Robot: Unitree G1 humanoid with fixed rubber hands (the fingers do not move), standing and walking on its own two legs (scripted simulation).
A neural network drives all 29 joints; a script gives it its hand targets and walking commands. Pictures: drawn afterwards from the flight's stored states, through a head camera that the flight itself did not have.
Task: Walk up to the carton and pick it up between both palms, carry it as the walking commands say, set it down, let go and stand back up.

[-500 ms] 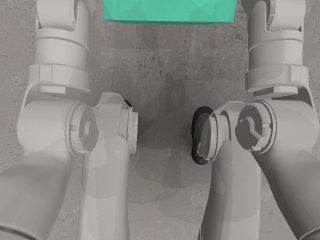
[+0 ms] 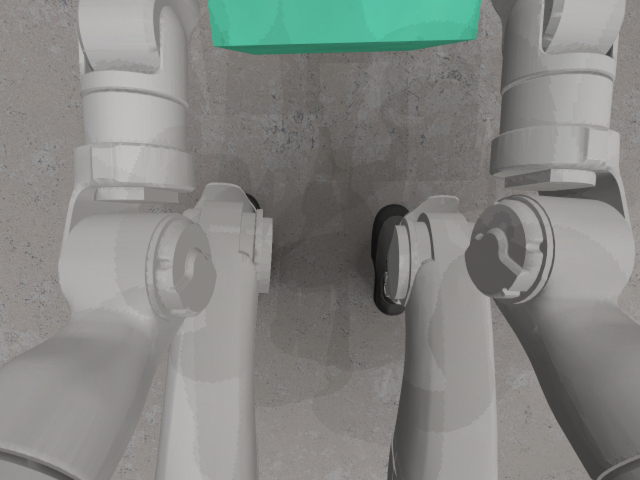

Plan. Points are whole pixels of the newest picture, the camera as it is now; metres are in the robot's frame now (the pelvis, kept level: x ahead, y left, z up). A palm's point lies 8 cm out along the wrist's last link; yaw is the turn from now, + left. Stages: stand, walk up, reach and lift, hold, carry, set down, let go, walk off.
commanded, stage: reach and lift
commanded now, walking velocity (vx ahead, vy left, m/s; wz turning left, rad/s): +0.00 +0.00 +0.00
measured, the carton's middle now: out of the picture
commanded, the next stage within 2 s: none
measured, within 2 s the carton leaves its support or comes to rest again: neither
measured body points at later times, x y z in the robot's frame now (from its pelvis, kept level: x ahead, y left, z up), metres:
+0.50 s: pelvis -0.01 +0.00 +0.05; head +0.33 +0.03 +0.33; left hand +0.54 +0.16 -0.05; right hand +0.56 -0.12 -0.04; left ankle +0.15 +0.14 -0.41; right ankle +0.15 -0.14 -0.41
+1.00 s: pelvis +0.00 +0.00 +0.10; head +0.31 +0.02 +0.41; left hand +0.52 +0.16 +0.02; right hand +0.54 -0.13 +0.03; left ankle +0.15 +0.14 -0.41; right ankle +0.15 -0.14 -0.41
